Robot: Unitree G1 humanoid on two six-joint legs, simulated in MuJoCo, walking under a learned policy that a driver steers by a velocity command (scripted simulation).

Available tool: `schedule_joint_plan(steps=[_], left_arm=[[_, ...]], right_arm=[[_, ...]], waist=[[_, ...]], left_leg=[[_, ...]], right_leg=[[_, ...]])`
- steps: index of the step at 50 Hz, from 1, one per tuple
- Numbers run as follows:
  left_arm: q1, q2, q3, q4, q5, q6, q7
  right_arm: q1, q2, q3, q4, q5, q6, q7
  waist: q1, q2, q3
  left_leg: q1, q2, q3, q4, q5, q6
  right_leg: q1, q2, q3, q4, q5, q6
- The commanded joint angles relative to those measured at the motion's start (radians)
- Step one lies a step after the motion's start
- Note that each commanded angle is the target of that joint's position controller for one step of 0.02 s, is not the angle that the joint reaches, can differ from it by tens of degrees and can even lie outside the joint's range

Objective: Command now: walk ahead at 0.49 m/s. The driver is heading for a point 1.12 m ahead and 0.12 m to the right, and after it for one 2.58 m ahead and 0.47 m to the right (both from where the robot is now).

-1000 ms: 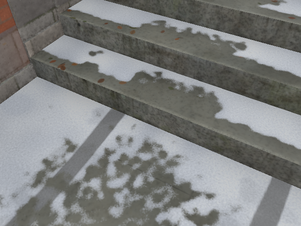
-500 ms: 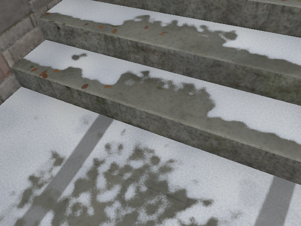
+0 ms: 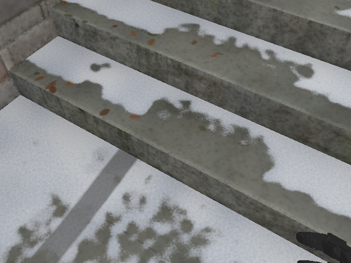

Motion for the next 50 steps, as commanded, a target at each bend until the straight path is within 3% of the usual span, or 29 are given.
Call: schedule_joint_plan(steps=[1,2,3,4,5,6,7,8,11,13,17,18,20,22,25,26,27,28,29,30,31,32,34,36,39,42,44,48,50], left_arm=[[0.012,0.181,0.035,-0.033,0.03,-0.006,0.001],[0.022,0.152,0.019,-0.05,0.042,-0.006,0.003],[0.182,-0.039,-0.033,-0.084,0.026,-0.026,-0.014],[0.142,0.042,-0.017,-0.051,-0.01,-0.05,-0.027],[-0.04,0.108,-0.003,-0.099,-0.04,-0.058,-0.025],[-0.124,0.122,-0.005,-0.12,-0.02,-0.061,-0.015],[-0.166,0.12,-0.004,-0.127,0.009,-0.055,-0.011],[-0.115,0.099,-0.001,-0.114,0.024,-0.041,-0.011],[-0.113,0.082,0.0,-0.12,0.03,-0.016,-0.012],[-0.178,0.088,0.007,-0.153,0.031,-0.016,-0.008],[-0.35,0.103,0.015,-0.208,0.035,-0.013,-0.019],[-0.398,0.044,-0.01,-0.214,0.087,0.01,-0.056],[-0.474,0.043,-0.014,-0.226,0.072,0.021,-0.078],[-0.434,0.06,-0.015,-0.202,0.053,0.028,-0.064],[-0.41,0.096,-0.011,-0.195,0.064,0.011,-0.042],[-0.376,0.125,-0.002,-0.182,0.073,0.001,-0.035],[-0.229,0.128,0.009,-0.127,0.073,-0.009,-0.029],[-0.07,0.165,0.022,-0.075,0.085,-0.019,-0.017],[0.037,0.3,0.053,-0.064,0.107,-0.02,-0.009],[0.009,0.272,0.059,-0.046,0.069,-0.004,-0.024],[-0.123,0.207,0.044,-0.075,0.05,0.002,-0.031],[-0.206,0.141,0.025,-0.091,0.045,0.0,-0.036],[-0.199,0.093,0.006,-0.06,0.043,-0.009,-0.028],[-0.144,0.093,0.003,-0.025,0.044,-0.023,-0.025],[-0.106,0.109,0.006,-0.002,0.048,-0.042,-0.029],[-0.073,0.11,0.006,0.013,0.055,-0.038,-0.03],[-0.067,0.111,0.004,0.008,0.061,-0.032,-0.034],[-0.039,0.105,0.001,0.026,0.063,-0.028,-0.024],[-0.092,0.114,-0.001,0.025,0.043,-0.021,-0.016]], right_arm=[[0.273,-0.167,-0.06,0.04,-0.013,-0.024,-0.007],[0.445,-0.238,-0.077,0.083,-0.027,-0.02,-0.027],[0.481,-0.362,-0.09,0.126,-0.048,-0.021,-0.029],[0.479,-0.245,-0.064,0.123,-0.05,-0.035,-0.025],[0.388,-0.187,-0.05,0.146,-0.047,-0.048,-0.019],[0.293,-0.166,-0.043,0.132,-0.047,-0.059,-0.012],[0.229,-0.145,-0.04,0.131,-0.048,-0.066,-0.002],[0.186,-0.142,-0.036,0.127,-0.036,-0.075,0.013],[0.188,-0.133,-0.032,0.172,-0.041,-0.089,0.017],[0.225,-0.128,-0.03,0.206,-0.026,-0.084,0.002],[0.284,-0.151,-0.022,0.24,-0.04,-0.059,-0.031],[0.343,-0.122,-0.01,0.288,-0.075,-0.053,-0.017],[0.387,-0.115,-0.005,0.305,-0.067,-0.053,-0.015],[0.408,-0.141,-0.006,0.325,-0.085,-0.053,-0.024],[0.394,-0.17,-0.013,0.339,-0.089,-0.051,-0.043],[0.354,-0.194,-0.015,0.338,-0.082,-0.05,-0.046],[0.341,-0.198,-0.017,0.343,-0.08,-0.042,-0.047],[0.353,-0.175,-0.006,0.338,-0.074,-0.044,-0.045],[0.473,-0.037,0.031,0.308,-0.044,-0.05,-0.034],[0.488,-0.078,0.022,0.344,-0.053,-0.044,-0.038],[0.401,-0.124,0.013,0.331,-0.072,-0.037,-0.036],[0.324,-0.123,0.013,0.319,-0.077,-0.041,-0.025],[0.291,-0.102,0.016,0.313,-0.089,-0.027,-0.013],[0.319,-0.076,0.022,0.331,-0.097,-0.011,-0.008],[0.235,-0.062,0.029,0.306,-0.103,0.006,-0.005],[0.114,-0.05,0.039,0.268,-0.096,0.009,-0.002],[0.074,-0.033,0.049,0.256,-0.089,0.013,-0.003],[0.131,-0.033,0.051,0.267,-0.081,0.004,-0.029],[0.277,-0.043,0.039,0.296,-0.087,-0.019,-0.044]], waist=[[-0.209,-0.076,-0.132],[-0.275,0.059,-0.255],[-0.149,0.483,-0.399],[-0.179,0.367,-0.41],[-0.177,0.23,-0.181],[-0.155,0.085,-0.136],[-0.128,0.021,-0.124],[-0.083,0.043,-0.146],[-0.063,0.032,-0.115],[-0.074,0.05,-0.037],[-0.12,0.04,0.042],[-0.124,0.053,0.072],[-0.162,0.08,0.062],[-0.149,0.113,0.033],[-0.106,0.063,0.075],[-0.075,0.032,0.061],[-0.011,-0.003,-0.029],[0.034,-0.03,-0.154],[-0.018,-0.256,-0.279],[-0.032,-0.246,-0.314],[-0.074,-0.117,-0.169],[-0.081,-0.058,-0.085],[-0.108,-0.076,-0.014],[-0.121,-0.056,-0.044],[-0.118,-0.062,-0.035],[-0.091,-0.092,-0.003],[-0.081,-0.094,0.004],[-0.101,-0.116,-0.017],[-0.193,-0.058,-0.079]], left_leg=[[0.464,-0.094,0.108,0.004,-0.061,0.055],[0.734,0.058,-0.105,0.024,-0.128,0.114],[0.981,0.265,-0.631,-0.218,-0.432,0.29],[0.913,0.308,-0.859,-0.448,-0.664,0.275],[0.779,0.274,-0.68,-0.412,-0.483,0.198],[0.657,0.243,-0.508,-0.363,-0.288,0.168],[0.548,0.198,-0.393,-0.358,-0.156,0.158],[0.509,0.165,-0.327,-0.383,-0.086,0.15],[0.487,0.16,-0.243,-0.456,0.079,0.2],[0.494,0.146,-0.189,-0.495,0.096,0.207],[0.463,0.101,-0.076,-0.556,0.029,0.186],[0.376,0.046,0.016,-0.534,0.055,0.148],[0.35,0.04,0.021,-0.519,0.039,0.131],[0.443,0.102,-0.007,-0.465,0.085,0.145],[0.595,0.158,-0.053,-0.387,0.229,0.132],[0.635,0.151,-0.046,-0.298,0.403,0.119],[0.656,0.115,-0.015,-0.097,0.562,0.108],[0.559,0.064,0.016,0.135,0.464,0.091],[0.24,-0.074,0.084,0.524,-0.048,0.04],[0.08,-0.157,0.005,0.67,-0.494,0.042],[0.03,-0.078,-0.044,0.691,-0.433,0.053],[0.03,-0.04,-0.049,0.643,-0.34,0.055],[0.073,0.0,-0.031,0.564,-0.259,0.04],[0.108,-0.009,-0.006,0.564,-0.222,0.022],[0.064,0.0,0.025,0.435,-0.216,-0.001],[0.063,-0.002,0.053,0.225,-0.152,-0.018],[0.099,-0.024,0.085,0.136,-0.157,-0.019],[0.219,-0.053,0.101,0.07,-0.174,0.009],[0.376,-0.088,0.112,-0.073,-0.127,0.046]], right_leg=[[-0.187,-0.168,0.005,0.317,0.81,-0.164],[-0.396,-0.107,-0.006,0.631,0.585,-0.127],[-0.721,0.106,0.046,1.034,-0.119,-0.07],[-0.842,0.107,0.177,1.182,-0.165,-0.082],[-0.941,0.038,0.138,1.201,-0.098,-0.103],[-0.91,-0.025,0.116,1.14,0.001,-0.117],[-0.846,-0.064,0.122,1.054,0.072,-0.125],[-0.765,-0.101,0.142,0.975,0.132,-0.126],[-0.735,-0.109,0.121,0.892,0.166,-0.114],[-0.829,-0.116,0.106,0.798,0.231,-0.096],[-0.854,-0.076,0.062,0.571,0.474,-0.047],[-0.758,-0.047,-0.037,0.499,0.502,-0.05],[-0.654,-0.016,-0.064,0.428,0.571,-0.057],[-0.634,-0.011,-0.05,0.473,0.492,-0.074],[-0.678,-0.001,-0.011,0.375,0.3,-0.105],[-0.631,0.026,-0.013,0.308,0.268,-0.114],[-0.472,0.077,-0.053,0.221,0.294,-0.137],[-0.246,0.026,0.0,0.211,0.314,-0.164],[0.054,-0.291,0.429,0.191,0.39,-0.289],[0.052,-0.357,0.676,0.056,0.299,-0.341],[-0.09,-0.315,0.542,0.043,0.117,-0.314],[-0.211,-0.266,0.444,-0.007,0.074,-0.288],[-0.319,-0.185,0.28,-0.06,0.265,-0.245],[-0.319,-0.165,0.202,-0.054,0.454,-0.25],[-0.288,-0.15,0.124,-0.058,0.598,-0.266],[-0.288,-0.132,0.086,-0.07,0.551,-0.259],[-0.285,-0.143,0.07,-0.039,0.671,-0.254],[-0.288,-0.188,0.077,0.053,0.767,-0.258],[-0.269,-0.151,0.051,0.279,0.965,-0.239]])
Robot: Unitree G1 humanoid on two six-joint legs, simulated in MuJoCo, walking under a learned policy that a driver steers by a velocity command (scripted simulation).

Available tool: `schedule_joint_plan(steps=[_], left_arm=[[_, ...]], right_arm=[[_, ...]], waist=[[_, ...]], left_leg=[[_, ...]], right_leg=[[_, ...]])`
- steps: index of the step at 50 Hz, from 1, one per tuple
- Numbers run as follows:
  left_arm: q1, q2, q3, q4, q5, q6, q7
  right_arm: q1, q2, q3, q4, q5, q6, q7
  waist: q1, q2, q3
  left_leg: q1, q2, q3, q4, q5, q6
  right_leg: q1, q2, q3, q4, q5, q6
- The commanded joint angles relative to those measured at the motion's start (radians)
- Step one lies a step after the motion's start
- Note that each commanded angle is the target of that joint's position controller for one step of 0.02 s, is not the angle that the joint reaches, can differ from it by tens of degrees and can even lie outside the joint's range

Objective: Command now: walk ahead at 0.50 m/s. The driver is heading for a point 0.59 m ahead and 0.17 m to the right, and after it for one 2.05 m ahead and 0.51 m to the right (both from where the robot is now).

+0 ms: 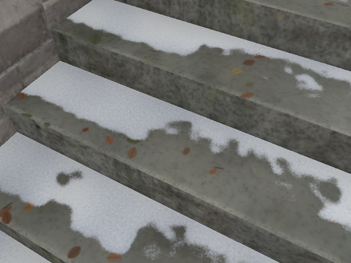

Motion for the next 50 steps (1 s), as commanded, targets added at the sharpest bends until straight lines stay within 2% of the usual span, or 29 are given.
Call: schedule_joint_plan(steps=[1,2,3,4,5,8,12,16,17,20,21,23,25,26,27,28,29,30,32,34,35,37,40,43,46,47,48,49,50], left_arm=[[-0.044,0.146,0.023,-0.038,-0.032,-0.001,0.008],[-0.073,0.099,0.008,-0.078,-0.046,-0.004,0.012],[0.044,0.005,-0.008,-0.073,-0.04,0.007,0.021],[0.09,0.042,0.004,-0.042,-0.013,0.028,0.024],[-0.002,0.061,0.012,-0.059,0.015,0.033,0.018],[-0.146,0.003,0.011,-0.137,0.0,0.046,0.003],[-0.306,-0.112,-0.033,-0.259,-0.02,0.07,0.025],[-0.497,-0.124,-0.078,-0.418,-0.021,0.089,0.044],[-0.532,-0.122,-0.085,-0.446,-0.017,0.093,0.035],[-0.506,-0.091,-0.095,-0.454,-0.014,0.113,0.032],[-0.48,-0.079,-0.096,-0.419,-0.024,0.112,0.031],[-0.363,-0.086,-0.095,-0.369,-0.04,0.112,0.037],[-0.189,-0.011,-0.064,-0.327,-0.032,0.097,0.028],[-0.127,0.048,-0.036,-0.312,-0.001,0.086,0.014],[-0.089,0.186,0.012,-0.287,0.004,0.097,0.03],[-0.125,0.259,0.057,-0.272,0.007,0.113,0.041],[0.079,0.2,0.028,-0.22,0.073,0.096,0.0],[0.087,0.115,0.022,-0.106,0.079,0.079,-0.038],[-0.114,0.019,0.003,-0.047,0.057,0.021,-0.074],[-0.154,-0.053,-0.04,-0.003,0.089,0.012,-0.101],[-0.218,-0.034,-0.035,-0.031,0.074,-0.003,-0.11],[-0.125,-0.005,-0.04,-0.032,0.077,-0.031,-0.088],[0.266,-0.003,-0.052,0.106,0.103,-0.018,-0.052],[0.309,0.002,-0.067,0.129,0.136,-0.01,-0.079],[0.128,0.042,-0.054,0.015,0.06,-0.014,-0.105],[0.07,0.064,-0.052,-0.049,0.025,-0.038,-0.103],[0.122,0.134,-0.034,-0.048,0.015,-0.059,-0.097],[0.066,0.22,-0.004,-0.081,-0.011,-0.073,-0.102],[0.039,0.282,0.03,-0.093,-0.034,-0.076,-0.116]], right_arm=[[0.332,-0.095,-0.037,0.052,-0.007,-0.038,-0.02],[0.404,-0.197,-0.061,0.068,-0.025,-0.05,-0.023],[0.422,-0.295,-0.083,0.066,-0.02,-0.037,-0.017],[0.395,-0.273,-0.09,0.081,0.011,-0.015,-0.013],[0.306,-0.17,-0.067,0.067,0.023,-0.006,-0.001],[0.309,-0.057,-0.029,0.119,0.003,-0.023,0.003],[0.417,-0.042,-0.01,0.21,-0.011,-0.037,-0.003],[0.37,-0.025,0.031,0.226,0.007,-0.056,-0.004],[0.375,-0.015,0.039,0.234,0.011,-0.059,-0.022],[0.431,-0.111,0.023,0.252,0.053,-0.06,-0.064],[0.434,-0.102,0.025,0.231,0.066,-0.055,-0.068],[0.448,-0.166,0.007,0.199,0.068,-0.051,-0.08],[0.406,-0.224,-0.026,0.142,0.057,-0.03,-0.075],[0.386,-0.225,-0.037,0.094,0.042,-0.028,-0.06],[0.294,-0.16,-0.033,-0.022,0.011,-0.042,-0.013],[0.17,-0.163,-0.057,-0.07,-0.022,-0.046,0.028],[0.248,-0.067,-0.05,0.016,-0.017,-0.03,0.098],[0.229,-0.097,-0.054,-0.002,-0.014,-0.041,0.099],[0.188,-0.012,-0.007,-0.09,-0.055,-0.051,0.063],[0.14,-0.047,0.004,-0.127,-0.027,-0.01,0.033],[0.12,-0.072,0.0,-0.136,-0.011,-0.01,0.024],[0.033,-0.056,0.011,-0.175,0.009,-0.034,0.022],[-0.113,0.01,0.055,-0.192,-0.013,-0.037,0.03],[-0.325,-0.013,0.069,-0.282,-0.021,-0.023,0.026],[-0.552,0.049,0.085,-0.377,-0.031,0.029,0.033],[-0.482,0.041,0.068,-0.366,-0.028,0.024,0.04],[-0.398,0.001,0.06,-0.354,0.008,0.042,0.046],[-0.293,-0.068,0.034,-0.311,0.012,0.048,0.036],[-0.102,-0.163,-0.007,-0.25,0.032,0.037,0.01]], waist=[[-0.185,-0.01,-0.097],[-0.189,0.105,-0.104],[-0.108,0.255,-0.145],[-0.102,0.174,-0.149],[-0.087,0.083,-0.006],[-0.06,0.057,0.083],[-0.054,0.041,0.062],[0.004,-0.029,0.141],[0.006,-0.021,0.143],[-0.002,0.054,0.06],[-0.023,0.0,0.012],[0.027,0.129,-0.159],[0.099,0.266,-0.317],[0.133,0.249,-0.376],[0.134,-0.057,-0.336],[0.123,-0.131,-0.296],[0.191,-0.061,0.04],[0.109,-0.02,0.087],[-0.062,0.075,0.022],[-0.143,0.052,-0.004],[-0.171,0.03,-0.016],[-0.142,-0.048,-0.074],[0.006,-0.136,-0.035],[0.019,-0.036,-0.033],[0.002,-0.087,-0.015],[-0.069,-0.157,-0.038],[-0.092,-0.175,-0.107],[-0.147,-0.208,-0.072],[-0.218,-0.196,-0.149]], left_leg=[[0.359,-0.052,0.03,-0.206,0.083,0.029],[0.486,0.149,-0.228,-0.321,0.161,0.039],[0.59,0.372,-0.54,-0.347,0.418,0.12],[0.508,0.392,-0.612,-0.408,-0.009,0.227],[0.386,0.328,-0.539,-0.454,-0.374,0.22],[0.281,0.241,-0.351,-0.456,-0.372,0.132],[0.286,0.269,-0.261,-0.434,-0.35,0.102],[0.08,0.204,-0.086,-0.523,-0.324,0.011],[0.015,0.191,-0.066,-0.562,-0.243,0.015],[0.242,0.185,0.018,-0.634,0.32,0.07],[0.282,0.159,0.106,-0.6,0.645,0.064],[0.406,0.217,0.148,-0.389,1.489,0.079],[0.568,0.289,0.148,-0.019,1.764,0.112],[0.45,0.275,0.134,0.225,1.537,0.102],[-0.028,0.094,0.093,0.632,0.788,0.035],[-0.258,-0.071,-0.102,1.021,0.056,0.006],[-0.632,-0.12,-0.505,1.329,0.277,0.069],[-0.724,-0.117,-0.465,1.464,0.304,0.107],[-0.783,-0.102,-0.417,1.474,0.218,0.178],[-0.868,-0.046,-0.326,1.488,0.237,0.192],[-0.775,-0.009,-0.233,1.356,0.203,0.175],[-0.652,0.001,-0.105,1.323,0.167,0.113],[-1.066,-0.022,-0.126,1.588,-0.126,0.089],[-1.205,0.023,-0.111,1.28,-0.084,0.105],[-0.567,0.035,0.048,0.867,-0.108,0.049],[-0.294,-0.04,0.134,0.811,-0.124,0.013],[-0.135,-0.103,0.157,0.781,-0.005,-0.016],[-0.084,-0.137,0.1,0.531,-0.06,-0.031],[0.103,-0.179,0.075,0.296,-0.086,-0.012]], right_leg=[[-0.123,-0.171,0.049,0.366,0.809,-0.126],[-0.32,-0.087,0.019,0.62,0.434,-0.073],[-0.537,0.039,-0.019,0.947,-0.181,-0.032],[-0.62,0.001,0.051,1.17,-0.178,-0.037],[-0.731,-0.048,0.04,1.298,-0.116,-0.042],[-0.968,-0.053,0.054,1.595,-0.053,-0.068],[-1.296,0.001,0.101,2.008,-0.1,-0.11],[-1.303,-0.015,0.041,1.766,-0.065,-0.092],[-1.216,-0.027,0.032,1.649,-0.019,-0.079],[-1.067,-0.077,-0.091,1.348,-0.129,-0.07],[-0.927,-0.052,-0.182,1.206,-0.156,-0.081],[-0.643,0.042,-0.243,1.025,-0.205,-0.112],[-0.486,0.121,-0.184,0.83,-0.322,-0.171],[-0.298,0.098,0.026,0.68,-0.286,-0.217],[-0.118,-0.119,0.648,0.341,-0.519,-0.336],[-0.138,-0.233,1.14,-0.076,-0.536,-0.372],[-0.239,-0.234,1.052,0.023,-0.486,-0.22],[-0.314,-0.216,0.873,0.088,-0.285,-0.204],[-0.377,-0.146,0.568,0.151,-0.135,-0.19],[-0.449,-0.108,0.442,0.114,-0.065,-0.159],[-0.553,-0.07,0.319,0.079,-0.01,-0.132],[-0.646,0.023,0.225,0.092,0.154,-0.087],[-0.228,-0.069,0.411,0.114,0.165,-0.165],[-0.044,-0.132,0.491,0.098,0.17,-0.196],[-0.543,-0.171,0.465,-0.199,0.37,-0.224],[-0.622,-0.16,0.4,-0.164,0.849,-0.215],[-0.548,-0.157,0.34,-0.111,1.343,-0.192],[-0.406,-0.193,0.35,0.007,1.598,-0.14],[-0.372,-0.18,0.367,0.172,1.792,-0.082]])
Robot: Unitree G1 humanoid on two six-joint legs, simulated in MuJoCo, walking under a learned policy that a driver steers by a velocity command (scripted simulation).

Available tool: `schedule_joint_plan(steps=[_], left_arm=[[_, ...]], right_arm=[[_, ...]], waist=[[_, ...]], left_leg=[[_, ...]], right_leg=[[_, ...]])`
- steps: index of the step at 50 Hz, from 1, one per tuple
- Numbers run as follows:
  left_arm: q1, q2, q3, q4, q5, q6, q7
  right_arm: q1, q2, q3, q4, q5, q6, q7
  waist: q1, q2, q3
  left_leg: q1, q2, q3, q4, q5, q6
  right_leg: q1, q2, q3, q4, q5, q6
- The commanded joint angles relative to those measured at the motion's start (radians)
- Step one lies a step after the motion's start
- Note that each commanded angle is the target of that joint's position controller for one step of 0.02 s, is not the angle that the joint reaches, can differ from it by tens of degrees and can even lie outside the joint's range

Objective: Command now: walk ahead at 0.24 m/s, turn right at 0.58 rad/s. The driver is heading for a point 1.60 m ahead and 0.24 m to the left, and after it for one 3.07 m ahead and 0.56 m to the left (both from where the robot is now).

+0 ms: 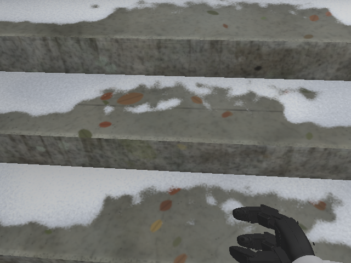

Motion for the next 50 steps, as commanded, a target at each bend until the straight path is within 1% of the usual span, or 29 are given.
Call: schedule_joint_plan(steps=[1,2,3,4,5,7,8,10,11,13,14,16,18,20,21,22,24,26,30,33,35,36,37,38,40,41,43,47,50], left_arm=[[-0.089,0.221,0.071,-0.113,0.007,-0.05,-0.011],[0.053,0.046,0.043,-0.136,0.044,-0.036,-0.017],[-0.153,0.223,0.109,-0.121,-0.043,0.013,-0.02],[-0.218,0.165,0.115,-0.138,-0.058,0.015,-0.003],[-0.238,0.142,0.113,-0.144,-0.034,0.028,0.032],[-0.31,0.057,0.078,-0.186,0.031,0.045,0.061],[-0.298,0.01,0.064,-0.185,0.021,0.058,0.069],[-0.393,0.051,0.052,-0.229,-0.009,0.054,0.043],[-0.424,0.053,0.044,-0.244,-0.017,0.047,0.03],[-0.513,0.114,0.044,-0.287,-0.033,0.05,-0.001],[-0.453,0.141,0.057,-0.247,-0.017,0.052,-0.012],[-0.41,0.176,0.075,-0.188,-0.026,0.041,-0.028],[-0.377,0.202,0.084,-0.17,-0.035,0.026,-0.03],[-0.432,0.232,0.099,-0.178,-0.044,0.012,0.007],[-0.447,0.291,0.109,-0.193,-0.018,0.005,0.045],[-0.551,0.328,0.113,-0.243,-0.037,0.006,0.046],[-0.609,0.292,0.124,-0.262,-0.051,0.026,0.063],[-0.626,0.318,0.146,-0.299,-0.04,0.036,0.11],[-0.516,0.297,0.15,-0.303,-0.044,0.023,0.17],[-0.645,0.304,0.156,-0.355,-0.036,0.019,0.19],[-0.654,0.259,0.149,-0.365,-0.032,0.043,0.188],[-0.592,0.217,0.14,-0.391,-0.031,0.057,0.19],[-0.615,0.24,0.142,-0.428,-0.041,0.066,0.195],[-0.678,0.24,0.137,-0.452,-0.033,0.081,0.194],[-0.61,0.24,0.132,-0.43,-0.024,0.102,0.186],[-0.574,0.279,0.145,-0.43,-0.021,0.092,0.188],[-0.547,0.269,0.147,-0.466,0.009,0.069,0.19],[-0.5,0.201,0.118,-0.486,-0.009,0.085,0.158],[-0.475,0.188,0.1,-0.498,-0.023,0.084,0.134]], right_arm=[[0.513,-0.27,-0.115,0.074,0.029,-0.017,-0.054],[0.701,-0.264,-0.114,0.139,-0.017,-0.022,-0.035],[0.697,-0.298,-0.135,0.108,-0.095,-0.026,-0.044],[0.461,-0.328,-0.146,0.121,-0.054,-0.064,-0.047],[0.296,-0.231,-0.129,0.145,-0.015,-0.085,-0.047],[0.185,0.027,-0.069,0.197,0.012,-0.106,-0.052],[0.129,0.066,-0.065,0.188,0.026,-0.118,-0.08],[0.209,-0.013,-0.093,0.222,-0.008,-0.13,-0.111],[0.216,-0.072,-0.111,0.207,-0.032,-0.134,-0.109],[0.199,-0.166,-0.14,0.186,-0.044,-0.128,-0.084],[0.113,-0.164,-0.131,0.145,-0.03,-0.144,-0.067],[0.014,-0.141,-0.104,0.119,0.003,-0.172,-0.027],[-0.017,-0.218,-0.113,0.106,0.029,-0.159,0.005],[0.197,-0.216,-0.121,0.184,0.043,-0.136,0.047],[0.397,-0.183,-0.132,0.225,0.039,-0.12,0.065],[0.613,-0.116,-0.12,0.273,0.035,-0.114,0.053],[0.309,-0.157,-0.126,0.165,0.02,-0.11,0.026],[0.151,-0.202,-0.15,0.085,0.02,-0.109,-0.001],[0.212,-0.171,-0.149,0.067,0.031,-0.106,-0.021],[0.311,-0.176,-0.154,0.075,0.028,-0.098,-0.017],[0.292,-0.198,-0.166,0.064,0.038,-0.116,-0.008],[0.289,-0.274,-0.187,0.054,0.035,-0.129,-0.015],[0.35,-0.349,-0.21,0.045,0.027,-0.135,-0.015],[0.435,-0.388,-0.228,0.062,-0.006,-0.148,-0.014],[0.357,-0.348,-0.221,0.069,-0.035,-0.149,-0.008],[0.283,-0.278,-0.194,0.042,-0.028,-0.143,-0.006],[0.189,-0.208,-0.16,-0.008,-0.007,-0.111,-0.024],[0.252,-0.272,-0.172,-0.037,0.007,-0.095,-0.044],[0.272,-0.312,-0.19,-0.048,0.005,-0.092,-0.034]], waist=[[-0.297,0.06,-0.392],[-0.258,0.504,-0.685],[-0.358,0.213,-0.349],[-0.235,0.14,-0.068],[-0.148,0.051,-0.067],[-0.038,-0.051,-0.001],[0.001,0.061,0.01],[-0.022,0.024,-0.057],[-0.037,0.049,-0.057],[-0.044,0.072,-0.041],[0.016,0.074,-0.012],[0.066,0.067,-0.002],[0.078,0.055,0.025],[0.006,0.054,0.046],[-0.093,-0.001,-0.018],[-0.189,-0.095,-0.1],[-0.096,-0.035,-0.025],[-0.066,-0.004,-0.009],[-0.065,-0.053,-0.054],[-0.12,-0.045,-0.027],[-0.09,0.042,-0.032],[-0.041,0.184,-0.071],[-0.096,0.26,-0.058],[-0.176,0.293,-0.051],[-0.121,0.174,-0.048],[-0.08,0.11,-0.025],[-0.02,0.115,-0.016],[-0.051,0.154,-0.007],[-0.091,0.203,-0.027]], left_leg=[[1.294,0.096,-0.278,-0.366,0.599,0.171],[1.558,0.522,-1.025,-0.665,0.791,0.567],[1.159,0.446,-1.125,-0.809,0.37,0.437],[0.853,0.395,-0.908,-0.827,0.091,0.344],[0.708,0.383,-0.703,-0.822,0.039,0.304],[0.562,0.26,-0.316,-0.85,0.059,0.179],[0.536,0.239,-0.256,-0.904,0.106,0.155],[0.595,0.227,-0.161,-0.92,0.14,0.139],[0.592,0.22,-0.125,-0.956,0.149,0.15],[0.594,0.228,-0.017,-1.054,0.114,0.137],[0.479,0.197,0.035,-1.081,0.215,0.088],[0.35,0.124,0.119,-1.034,0.297,0.009],[0.469,0.132,0.105,-0.907,0.401,0.037],[0.683,0.182,0.014,-0.798,0.386,0.071],[0.743,0.158,0.022,-0.704,0.289,0.029],[0.72,0.111,0.019,-0.696,0.047,-0.035],[0.663,0.06,0.053,-0.667,-0.05,-0.048],[0.625,0.079,0.031,-0.677,-0.027,-0.005],[0.577,0.06,-0.009,-0.55,0.011,0.005],[0.721,0.045,-0.024,-0.583,-0.033,0.015],[0.826,0.047,-0.047,-0.739,0.285,0.093],[0.907,0.163,-0.216,-0.815,0.57,0.203],[1.037,0.294,-0.446,-0.91,0.649,0.329],[1.126,0.373,-0.553,-0.958,0.693,0.369],[1.049,0.34,-0.466,-0.901,0.649,0.292],[0.983,0.324,-0.439,-0.9,0.618,0.279],[0.847,0.256,-0.377,-0.896,0.511,0.253],[0.866,0.213,-0.407,-0.873,0.436,0.231],[0.864,0.24,-0.519,-0.84,0.433,0.249]], right_leg=[[-0.456,-0.156,0.114,0.503,1.462,0.085],[-0.737,0.126,0.083,1.004,0.017,0.145],[-0.826,0.095,0.146,1.473,0.127,0.107],[-0.926,0.035,0.089,1.497,0.192,0.101],[-0.888,-0.008,0.022,1.546,0.144,0.07],[-0.82,-0.122,-0.022,1.277,0.071,0.011],[-0.821,-0.127,-0.038,1.247,-0.048,0.014],[-0.86,-0.147,-0.069,1.195,0.034,0.033],[-0.861,-0.138,-0.087,1.217,0.08,0.04],[-0.811,-0.152,-0.157,1.06,0.019,0.078],[-0.61,-0.176,-0.165,0.976,0.097,0.076],[-0.303,-0.19,-0.154,0.764,0.219,0.125],[-0.228,-0.128,-0.204,0.478,0.282,0.186],[-0.24,-0.075,-0.252,0.136,0.351,0.176],[-0.183,-0.154,-0.177,0.181,0.716,0.092],[-0.096,-0.237,-0.078,0.167,0.792,-0.035],[-0.241,-0.21,-0.063,0.112,0.193,-0.026],[-0.267,-0.192,-0.067,0.076,-0.028,-0.027],[-0.132,-0.327,0.041,0.014,0.246,-0.14],[-0.22,-0.352,-0.059,0.009,0.384,-0.12],[-0.252,-0.243,-0.204,0.077,0.183,0.002],[-0.302,-0.121,-0.35,0.225,0.042,0.104],[-0.497,0.001,-0.366,0.376,-0.118,0.182],[-0.661,0.019,-0.246,0.641,-0.338,0.225],[-0.739,-0.039,-0.1,1.055,-0.28,0.216],[-0.736,-0.052,-0.082,1.067,-0.225,0.201],[-0.618,-0.048,-0.117,1.004,-0.151,0.198],[-0.545,-0.023,-0.177,0.621,-0.138,0.255],[-0.461,-0.015,-0.189,0.401,-0.153,0.206]])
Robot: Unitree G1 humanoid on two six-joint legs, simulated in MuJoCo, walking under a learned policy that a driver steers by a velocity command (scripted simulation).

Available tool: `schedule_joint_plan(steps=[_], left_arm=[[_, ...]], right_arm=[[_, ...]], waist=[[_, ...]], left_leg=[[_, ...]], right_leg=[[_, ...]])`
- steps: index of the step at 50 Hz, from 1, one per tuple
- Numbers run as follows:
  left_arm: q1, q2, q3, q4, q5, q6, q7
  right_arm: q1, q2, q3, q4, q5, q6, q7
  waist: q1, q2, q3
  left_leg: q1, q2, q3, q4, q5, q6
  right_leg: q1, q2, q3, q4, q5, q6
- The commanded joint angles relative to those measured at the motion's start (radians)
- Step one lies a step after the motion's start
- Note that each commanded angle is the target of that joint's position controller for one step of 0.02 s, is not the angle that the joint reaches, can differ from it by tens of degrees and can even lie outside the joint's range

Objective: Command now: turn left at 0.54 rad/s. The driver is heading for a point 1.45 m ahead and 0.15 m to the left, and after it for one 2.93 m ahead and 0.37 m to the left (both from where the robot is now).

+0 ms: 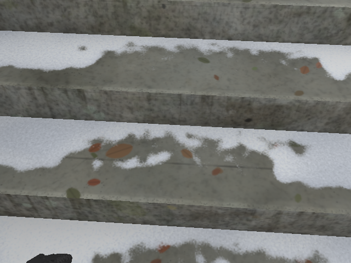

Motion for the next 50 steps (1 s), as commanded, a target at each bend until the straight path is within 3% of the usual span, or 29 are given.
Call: schedule_joint_plan(steps=[1,3,5,6,7,8,10,12,14,19,21,23,27,30,31,32,33,34,35,36,37,38,39,40,42,45,46,48,50], left_arm=[[0.083,0.041,-0.006,-0.06,-0.019,-0.015,-0.019],[0.098,0.046,-0.003,-0.075,-0.03,-0.026,-0.031],[0.106,0.106,0.014,-0.104,-0.017,-0.038,-0.024],[0.094,0.204,0.038,-0.118,-0.003,-0.049,-0.007],[0.112,0.202,0.051,-0.119,0.033,-0.055,-0.006],[0.084,0.169,0.041,-0.111,0.039,-0.07,-0.005],[-0.025,0.004,-0.028,-0.125,0.024,-0.067,-0.031],[0.028,-0.033,-0.051,-0.081,0.002,-0.028,-0.019],[0.103,0.01,-0.046,-0.071,0.019,0.006,-0.025],[0.166,0.076,-0.026,-0.021,0.005,0.021,-0.052],[0.06,0.107,-0.012,-0.039,0.009,-0.024,-0.044],[0.083,0.107,-0.008,-0.017,0.019,-0.058,-0.03],[0.086,0.11,-0.001,0.043,0.029,-0.089,-0.032],[0.069,0.114,-0.007,0.072,0.011,-0.053,-0.041],[0.1,0.077,-0.018,0.089,0.035,-0.046,-0.04],[0.124,-0.005,-0.041,0.106,0.044,-0.043,-0.043],[0.133,-0.071,-0.066,0.021,0.013,-0.061,-0.064],[0.034,-0.019,-0.056,0.039,0.004,-0.081,-0.09],[0.009,-0.006,-0.044,0.065,-0.002,-0.092,-0.085],[0.032,0.046,-0.021,0.1,-0.005,-0.101,-0.068],[0.05,0.038,-0.019,0.112,0.022,-0.101,-0.065],[0.035,0.024,-0.017,0.047,-0.018,-0.073,-0.058],[0.043,-0.016,-0.027,0.056,-0.025,-0.051,-0.054],[0.066,-0.075,-0.057,0.09,0.001,-0.04,-0.091],[0.027,-0.114,-0.089,0.074,-0.006,-0.038,-0.112],[-0.116,-0.14,-0.12,0.011,-0.007,-0.048,-0.127],[-0.146,-0.128,-0.12,-0.019,-0.017,-0.035,-0.124],[-0.294,-0.064,-0.109,-0.086,-0.04,0.011,-0.123],[-0.378,-0.087,-0.123,-0.096,-0.024,0.048,-0.123]], right_arm=[[-0.064,-0.173,-0.049,-0.093,-0.003,-0.003,0.005],[-0.057,-0.147,-0.04,-0.069,0.004,0.02,0.021],[0.027,-0.081,-0.025,-0.037,0.015,0.039,0.02],[0.024,-0.034,-0.014,-0.077,0.011,0.032,0.02],[-0.031,-0.112,-0.033,-0.074,-0.015,0.024,0.023],[-0.004,-0.16,-0.051,-0.05,-0.001,0.018,0.013],[0.0,-0.181,-0.074,-0.03,0.002,0.017,-0.027],[-0.118,-0.115,-0.051,-0.093,-0.01,0.012,-0.038],[-0.099,-0.096,-0.041,-0.078,0.01,-0.001,-0.041],[-0.11,-0.08,-0.028,-0.07,0.0,-0.025,-0.032],[-0.059,-0.042,-0.006,-0.061,-0.019,-0.015,0.014],[-0.05,-0.056,-0.002,-0.073,-0.016,0.002,0.048],[-0.031,-0.051,0.002,-0.087,-0.009,0.012,0.06],[0.06,-0.072,-0.023,-0.028,0.011,-0.016,0.065],[0.122,-0.085,-0.042,-0.009,0.011,-0.032,0.052],[0.241,-0.132,-0.069,0.023,-0.002,-0.044,0.035],[0.458,-0.292,-0.108,0.063,0.024,-0.053,0.016],[0.565,-0.264,-0.107,0.108,-0.017,-0.057,0.015],[0.565,-0.247,-0.102,0.167,-0.046,-0.047,0.034],[0.444,-0.155,-0.067,0.161,-0.053,-0.037,0.041],[0.35,-0.05,-0.022,0.158,-0.041,-0.026,0.048],[0.238,-0.027,-0.02,0.077,0.002,-0.026,0.041],[0.229,-0.037,-0.015,0.097,0.003,-0.034,0.033],[0.266,0.016,0.01,0.166,-0.033,-0.002,0.032],[0.428,0.077,0.039,0.278,-0.109,0.02,0.035],[0.348,0.076,0.069,0.319,-0.14,0.014,0.042],[0.313,0.069,0.077,0.323,-0.137,0.002,0.043],[0.404,0.045,0.092,0.331,-0.14,-0.011,0.046],[0.348,-0.035,0.081,0.291,-0.079,-0.009,0.061]], waist=[[0.013,0.116,-0.109],[0.032,0.1,-0.101],[0.009,0.041,-0.128],[-0.02,-0.169,-0.148],[0.058,-0.202,-0.124],[0.025,-0.053,-0.121],[-0.013,-0.063,-0.052],[0.02,-0.051,-0.095],[0.05,-0.084,-0.084],[0.055,-0.105,-0.04],[0.002,-0.096,-0.011],[0.032,-0.117,-0.006],[0.041,-0.115,0.033],[0.013,-0.081,0.033],[-0.008,-0.071,0.005],[-0.058,0.043,-0.042],[-0.115,0.325,-0.17],[-0.21,0.234,-0.073],[-0.209,0.175,0.022],[-0.127,0.08,0.06],[-0.055,0.058,0.055],[0.002,-0.086,-0.033],[0.006,-0.055,-0.033],[0.029,0.239,0.054],[-0.026,0.075,0.104],[0.019,-0.006,0.079],[0.046,-0.016,0.06],[-0.006,0.053,0.041],[0.007,0.08,0.058]], left_leg=[[0.136,0.26,-0.349,-0.066,0.45,0.269],[0.092,0.233,-0.356,-0.069,0.431,0.27],[0.008,0.16,-0.328,0.028,0.186,0.145],[-0.232,-0.027,-0.102,0.243,-0.074,-0.014],[-0.399,-0.067,-0.053,0.658,-0.409,-0.118],[-0.433,-0.024,-0.091,0.943,-0.337,-0.139],[-0.473,-0.032,-0.154,1.045,-0.158,-0.136],[-0.522,-0.052,-0.103,1.013,-0.129,-0.145],[-0.578,-0.057,-0.109,0.952,-0.137,-0.163],[-0.593,0.01,-0.026,0.695,-0.145,-0.185],[-0.391,0.081,0.038,0.57,-0.113,-0.163],[-0.306,0.094,0.043,0.484,-0.162,-0.118],[-0.261,0.107,0.021,0.296,-0.179,-0.019],[0.056,0.014,0.143,-0.025,-0.009,0.021],[0.223,0.008,0.111,-0.016,0.031,0.057],[0.353,0.074,0.007,-0.052,0.176,0.124],[0.68,0.317,-0.52,-0.156,0.269,0.373],[0.716,0.383,-0.661,-0.237,0.192,0.379],[0.648,0.37,-0.596,-0.202,0.093,0.337],[0.477,0.359,-0.462,-0.193,0.087,0.277],[0.344,0.343,-0.363,-0.204,0.118,0.256],[0.389,0.308,-0.256,-0.218,0.198,0.131],[0.333,0.31,-0.2,-0.227,0.275,0.123],[0.24,0.327,-0.217,-0.247,0.206,0.245],[0.353,0.373,-0.224,-0.24,0.076,0.265],[0.2,0.283,-0.017,-0.312,-0.005,0.2],[0.089,0.241,0.054,-0.348,0.006,0.161],[-0.031,0.23,0.112,-0.466,0.024,0.139],[-0.155,0.27,0.127,-0.571,0.439,0.182]], right_leg=[[0.053,0.011,-0.018,-0.228,0.122,-0.042],[0.186,0.042,-0.075,-0.449,0.279,-0.104],[0.334,-0.072,0.013,-0.491,0.526,-0.241],[0.482,-0.304,0.289,-0.527,0.836,-0.486],[0.479,-0.513,0.498,-0.615,0.84,-0.626],[0.414,-0.485,0.445,-0.613,0.755,-0.558],[0.303,-0.331,0.196,-0.611,0.629,-0.399],[0.379,-0.274,0.096,-0.584,0.608,-0.385],[0.452,-0.286,0.061,-0.586,0.582,-0.408],[0.441,-0.367,0.053,-0.664,0.338,-0.419],[0.306,-0.363,-0.036,-0.685,0.362,-0.363],[0.262,-0.39,-0.037,-0.713,0.144,-0.334],[0.316,-0.43,0.003,-0.721,-0.012,-0.324],[0.226,-0.361,-0.089,-0.602,-0.059,-0.29],[0.127,-0.328,-0.132,-0.481,-0.022,-0.25],[0.049,-0.228,-0.218,-0.233,0.085,-0.181],[-0.315,-0.048,-0.207,0.063,-0.088,-0.094],[-0.54,-0.016,-0.01,0.414,-0.11,-0.107],[-0.728,0.019,0.085,0.785,-0.03,-0.161],[-0.755,-0.017,0.152,0.872,0.138,-0.22],[-0.699,-0.033,0.166,0.873,0.26,-0.268],[-0.569,-0.071,0.061,0.832,0.203,-0.181],[-0.56,-0.036,0.037,0.941,0.182,-0.154],[-0.75,-0.036,0.131,1.173,0.225,-0.269],[-1.112,0.008,0.146,1.458,0.159,-0.362],[-1.067,-0.034,0.037,1.336,0.201,-0.426],[-0.939,-0.077,-0.008,1.16,0.321,-0.414],[-0.733,-0.114,-0.065,0.929,0.441,-0.34],[-0.399,-0.047,-0.18,0.647,0.224,-0.283]])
